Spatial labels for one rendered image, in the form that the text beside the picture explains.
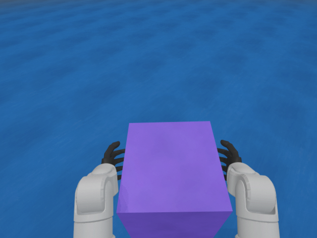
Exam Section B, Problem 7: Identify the robot left forearm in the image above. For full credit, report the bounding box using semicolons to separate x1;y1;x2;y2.
73;163;118;238

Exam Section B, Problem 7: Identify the robot right forearm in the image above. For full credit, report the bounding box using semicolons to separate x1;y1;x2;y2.
226;162;280;238

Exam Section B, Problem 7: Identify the carton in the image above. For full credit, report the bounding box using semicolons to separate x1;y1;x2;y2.
116;121;233;238

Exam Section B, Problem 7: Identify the robot left hand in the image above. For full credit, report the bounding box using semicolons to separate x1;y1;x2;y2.
101;141;125;180

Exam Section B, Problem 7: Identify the robot right hand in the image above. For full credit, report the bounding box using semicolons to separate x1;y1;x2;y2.
217;140;242;181

